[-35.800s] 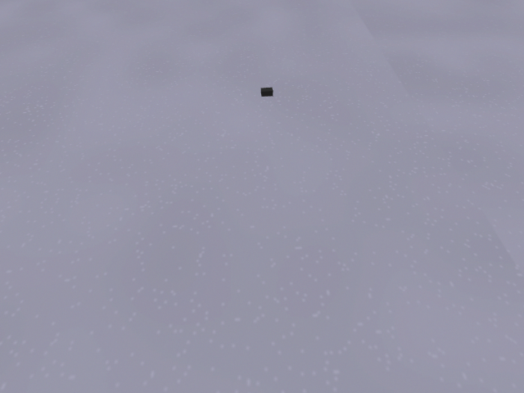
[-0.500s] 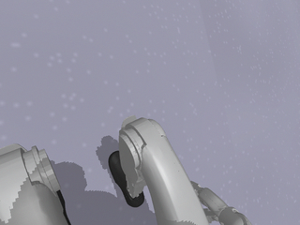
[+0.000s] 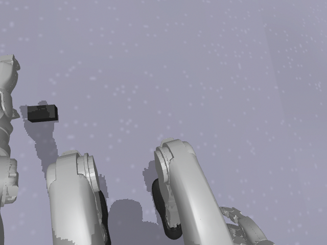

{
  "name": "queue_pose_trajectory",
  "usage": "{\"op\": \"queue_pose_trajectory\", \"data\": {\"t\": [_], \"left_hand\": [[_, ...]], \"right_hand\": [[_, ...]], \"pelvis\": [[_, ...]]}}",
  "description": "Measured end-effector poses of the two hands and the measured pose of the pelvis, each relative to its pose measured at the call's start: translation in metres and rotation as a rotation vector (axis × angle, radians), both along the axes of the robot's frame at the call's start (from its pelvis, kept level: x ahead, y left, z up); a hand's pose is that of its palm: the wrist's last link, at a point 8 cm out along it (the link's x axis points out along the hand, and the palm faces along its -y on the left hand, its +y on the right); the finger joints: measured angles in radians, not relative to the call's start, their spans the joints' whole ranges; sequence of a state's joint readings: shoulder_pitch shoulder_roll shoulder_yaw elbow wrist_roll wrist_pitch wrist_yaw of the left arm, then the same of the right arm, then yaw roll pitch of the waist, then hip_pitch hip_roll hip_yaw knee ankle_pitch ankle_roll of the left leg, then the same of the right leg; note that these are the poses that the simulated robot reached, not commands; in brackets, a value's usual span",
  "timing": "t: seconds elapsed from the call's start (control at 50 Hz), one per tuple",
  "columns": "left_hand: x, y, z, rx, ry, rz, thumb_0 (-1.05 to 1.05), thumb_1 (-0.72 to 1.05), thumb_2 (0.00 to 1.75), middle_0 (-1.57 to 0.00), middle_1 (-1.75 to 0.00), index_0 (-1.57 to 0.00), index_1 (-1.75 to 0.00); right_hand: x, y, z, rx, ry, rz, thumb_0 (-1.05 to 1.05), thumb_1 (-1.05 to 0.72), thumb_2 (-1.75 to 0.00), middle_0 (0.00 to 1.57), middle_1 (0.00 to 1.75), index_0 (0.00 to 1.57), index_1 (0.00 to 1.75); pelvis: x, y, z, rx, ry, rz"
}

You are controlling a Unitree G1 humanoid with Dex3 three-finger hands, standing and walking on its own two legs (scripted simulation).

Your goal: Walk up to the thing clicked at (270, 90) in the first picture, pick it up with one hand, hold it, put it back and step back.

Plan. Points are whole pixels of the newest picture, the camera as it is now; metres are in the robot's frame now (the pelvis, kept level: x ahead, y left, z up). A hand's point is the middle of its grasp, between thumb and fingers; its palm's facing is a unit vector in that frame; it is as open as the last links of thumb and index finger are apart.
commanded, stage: withdraw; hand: left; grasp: from above
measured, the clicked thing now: (43, 113) +0.47 +0.31 -0.32
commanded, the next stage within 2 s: home in 0.32 s
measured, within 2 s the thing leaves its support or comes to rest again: neither
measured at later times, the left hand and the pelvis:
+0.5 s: hand (19, 98) +0.47 +0.32 -0.18, palm faces -0.36 -0.07 -0.93, open 12.7 cm; pelvis -0.01 +0.00 -0.03, yaw +1 degrees
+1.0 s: hand out of the picture +0.33 +0.30 +0.00, palm faces -0.23 -0.65 -0.72, open 8.1 cm; pelvis +0.00 +0.00 +0.12, yaw +6 degrees
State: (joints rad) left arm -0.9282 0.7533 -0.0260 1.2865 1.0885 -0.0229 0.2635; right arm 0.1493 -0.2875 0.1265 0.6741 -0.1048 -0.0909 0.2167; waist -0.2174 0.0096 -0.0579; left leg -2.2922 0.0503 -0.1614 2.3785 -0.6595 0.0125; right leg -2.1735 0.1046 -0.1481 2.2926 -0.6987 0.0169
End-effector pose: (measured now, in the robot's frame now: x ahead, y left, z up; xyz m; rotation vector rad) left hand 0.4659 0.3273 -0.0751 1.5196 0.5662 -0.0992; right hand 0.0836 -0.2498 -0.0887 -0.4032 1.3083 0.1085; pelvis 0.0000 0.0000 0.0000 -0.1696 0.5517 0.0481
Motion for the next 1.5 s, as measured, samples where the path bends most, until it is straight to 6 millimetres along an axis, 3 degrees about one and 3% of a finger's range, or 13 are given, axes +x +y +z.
{"op": "queue_pose_trajectory", "data": {"t": [0.14,0.32,0.46,0.58,0.68,0.78,0.98,1.08,1.18,1.32,1.5], "left_hand": [[-0.015,-0.013,0.002,-0.062,0.085,-0.075,0.0,-0.3,0.83,-0.25,-0.8,-0.26,-0.8],[-0.019,-0.019,-0.038,-0.079,0.055,-0.14,0.0,-0.3,0.83,-0.25,-0.82,-0.26,-0.81],[0.002,-0.011,-0.052,-0.044,-0.042,-0.101,0.0,-0.27,0.8,-0.26,-0.8,-0.28,-0.78],[0.011,-0.002,-0.038,-0.027,-0.072,-0.032,0.0,-0.19,0.85,-0.26,-0.72,-0.27,-0.72],[0.002,0.003,-0.011,-0.096,-0.068,0.036,0.0,-0.06,0.85,-0.25,-0.62,-0.24,-0.63],[-0.031,0.004,0.032,-0.228,-0.07,0.103,0.0,0.17,0.8,-0.22,-0.48,-0.22,-0.48],[-0.127,0.005,0.116,-0.531,-0.057,0.3,0.0,0.71,0.86,-0.21,-0.33,-0.21,-0.33],[-0.166,-0.001,0.154,-0.656,-0.079,0.409,0.0,0.83,0.88,-0.21,-0.31,-0.21,-0.31],[-0.197,-0.013,0.19,-0.788,-0.101,0.536,0.01,0.87,0.89,-0.21,-0.31,-0.21,-0.3],[-0.227,-0.029,0.245,-0.951,-0.115,0.705,0.01,0.89,0.9,-0.21,-0.31,-0.21,-0.3],[-0.253,-0.041,0.319,-1.081,-0.12,0.881,0.01,0.9,0.9,-0.2,-0.3,-0.21,-0.3]], "right_hand": [[-0.007,-0.015,0.013,-0.067,0.028,-0.005,0.0,-0.9,-0.9,0.2,0.3,0.2,0.3],[-0.024,-0.03,0.004,-0.167,0.078,0.022,0.0,-0.9,-0.89,0.2,0.3,0.2,0.3],[-0.041,-0.02,-0.012,-0.164,0.107,0.011,0.0,-0.9,-0.89,0.2,0.3,0.2,0.3],[-0.048,-0.004,-0.02,-0.098,0.132,-0.037,0.0,-0.9,-0.89,0.2,0.3,0.2,0.3],[-0.04,0.006,-0.011,-0.046,0.124,-0.086,0.0,-0.9,-0.89,0.2,0.3,0.2,0.3],[-0.016,0.006,0.016,-0.028,0.078,-0.114,0.0,-0.9,-0.89,0.2,0.3,0.2,0.3],[0.074,0.0,0.096,-0.048,-0.161,-0.047,0.0,-0.91,-0.9,0.2,0.3,0.2,0.3],[0.119,0.011,0.14,-0.028,-0.318,-0.007,0.0,-0.91,-0.9,0.2,0.3,0.2,0.3],[0.149,0.031,0.184,0.016,-0.445,0.007,0.0,-0.91,-0.9,0.2,0.3,0.2,0.3],[0.164,0.054,0.242,0.07,-0.539,-0.006,0.0,-0.91,-0.9,0.2,0.3,0.2,0.3],[0.158,0.061,0.312,0.056,-0.565,-0.057,0.01,-0.9,-0.9,0.2,0.3,0.21,0.3]], "pelvis": [[-0.007,-0.005,0.012,0.019,-0.005,0.018],[-0.011,-0.007,-0.01,0.023,-0.031,0.012],[-0.008,-0.005,-0.027,0.015,-0.039,0.003],[-0.002,-0.003,-0.024,0.011,-0.007,0.001],[0.001,-0.002,-0.005,0.009,0.022,0.01],[0.003,0.0,0.03,0.015,0.051,0.028],[0.001,0.001,0.109,0.039,0.032,0.066],[0.002,0.001,0.144,0.053,-0.004,0.085],[0.006,0.0,0.18,0.068,-0.043,0.101],[0.017,0.0,0.232,0.085,-0.102,0.123],[0.044,0.005,0.301,0.107,-0.191,0.151]]}}
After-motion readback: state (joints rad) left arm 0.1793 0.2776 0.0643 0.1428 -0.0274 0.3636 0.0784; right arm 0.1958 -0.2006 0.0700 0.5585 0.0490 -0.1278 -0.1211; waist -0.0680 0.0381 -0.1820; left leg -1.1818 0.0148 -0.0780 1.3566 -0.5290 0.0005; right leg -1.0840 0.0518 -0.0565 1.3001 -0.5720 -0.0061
